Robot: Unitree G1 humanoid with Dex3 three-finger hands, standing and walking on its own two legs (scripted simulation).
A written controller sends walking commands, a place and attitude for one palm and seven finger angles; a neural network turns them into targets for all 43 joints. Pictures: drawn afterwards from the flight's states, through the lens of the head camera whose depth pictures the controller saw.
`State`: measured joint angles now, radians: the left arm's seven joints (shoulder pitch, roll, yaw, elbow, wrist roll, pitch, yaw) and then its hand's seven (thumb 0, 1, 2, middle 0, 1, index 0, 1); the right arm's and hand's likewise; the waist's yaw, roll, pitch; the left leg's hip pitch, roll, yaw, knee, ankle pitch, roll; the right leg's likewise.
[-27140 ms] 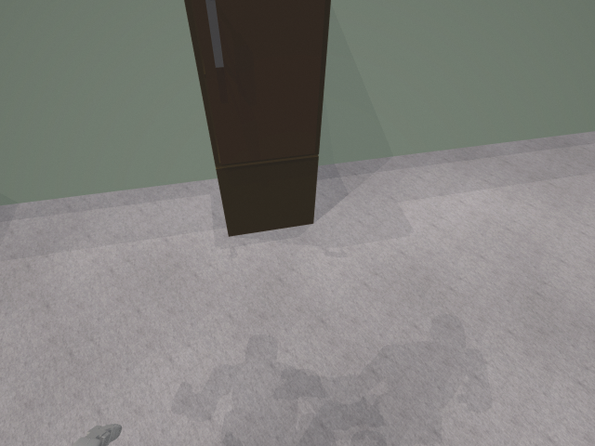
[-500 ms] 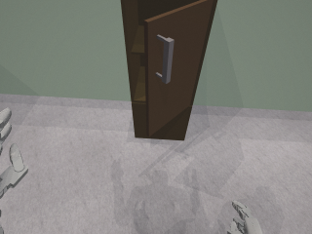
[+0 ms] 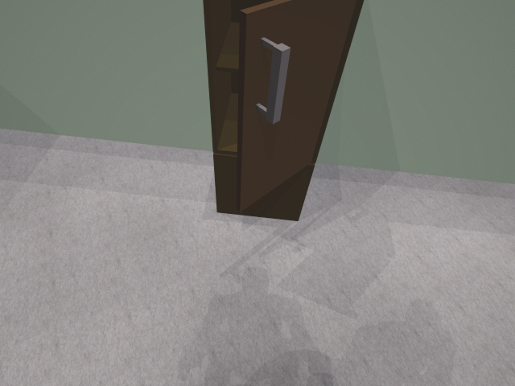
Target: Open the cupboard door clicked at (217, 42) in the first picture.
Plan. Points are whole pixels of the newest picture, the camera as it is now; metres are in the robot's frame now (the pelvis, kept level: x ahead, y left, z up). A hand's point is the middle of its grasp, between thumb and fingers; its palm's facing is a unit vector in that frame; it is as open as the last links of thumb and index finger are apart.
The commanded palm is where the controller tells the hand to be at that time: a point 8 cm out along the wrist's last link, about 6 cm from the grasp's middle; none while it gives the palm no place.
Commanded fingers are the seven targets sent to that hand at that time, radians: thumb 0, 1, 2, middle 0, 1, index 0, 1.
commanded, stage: let the arm hang, fingers relaxed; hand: left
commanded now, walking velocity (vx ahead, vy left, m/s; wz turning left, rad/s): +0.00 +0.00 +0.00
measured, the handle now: (269, 82) +0.66 +0.02 +0.12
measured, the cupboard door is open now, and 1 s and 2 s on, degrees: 48 48 48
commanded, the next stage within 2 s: look to check the result in 0.70 s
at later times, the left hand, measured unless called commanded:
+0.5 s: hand out of the picture +0.01 +0.16 -0.17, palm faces +0.03 -0.98 -0.19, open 7.4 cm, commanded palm none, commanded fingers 0.00 0.90 0.90 -0.20 -0.30 -0.20 -0.30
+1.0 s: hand out of the picture +0.02 +0.16 -0.17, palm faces +0.05 -0.98 -0.20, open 7.4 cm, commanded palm none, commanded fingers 0.00 0.90 0.90 -0.20 -0.30 -0.20 -0.30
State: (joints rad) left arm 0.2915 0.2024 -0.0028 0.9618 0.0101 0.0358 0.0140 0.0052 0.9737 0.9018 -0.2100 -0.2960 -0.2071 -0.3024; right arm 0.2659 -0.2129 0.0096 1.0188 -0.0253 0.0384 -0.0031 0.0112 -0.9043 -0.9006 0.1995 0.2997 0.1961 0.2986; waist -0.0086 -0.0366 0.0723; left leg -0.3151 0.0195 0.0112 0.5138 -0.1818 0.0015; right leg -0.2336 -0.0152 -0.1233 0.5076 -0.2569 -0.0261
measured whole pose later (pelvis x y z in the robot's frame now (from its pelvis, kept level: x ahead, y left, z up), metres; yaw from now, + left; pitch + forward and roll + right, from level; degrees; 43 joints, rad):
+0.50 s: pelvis +0.01 +0.00 +0.00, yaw -1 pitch -2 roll +0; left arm 0.29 0.13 0.01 1.13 0.00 0.00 0.03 0.01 0.91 0.90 -0.20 -0.29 -0.20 -0.30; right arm 0.29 -0.11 0.00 1.14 -0.02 0.02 -0.02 0.01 -0.91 -0.90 0.20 0.30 0.20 0.30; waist -0.01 0.02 0.04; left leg -0.25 0.01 0.03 0.45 -0.17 0.00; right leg -0.18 -0.02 -0.10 0.47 -0.25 -0.02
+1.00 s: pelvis +0.03 -0.01 +0.01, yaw +0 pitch -1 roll +0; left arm 0.29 0.13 0.02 1.14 0.00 -0.01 0.03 0.01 0.91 0.90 -0.20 -0.29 -0.20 -0.30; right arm 0.26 -0.14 0.00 1.15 -0.02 0.01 -0.04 0.01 -0.91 -0.90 0.20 0.30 0.20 0.30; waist 0.00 0.01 0.06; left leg -0.21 0.01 0.02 0.42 -0.19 -0.01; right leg -0.14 -0.02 -0.12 0.43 -0.27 -0.03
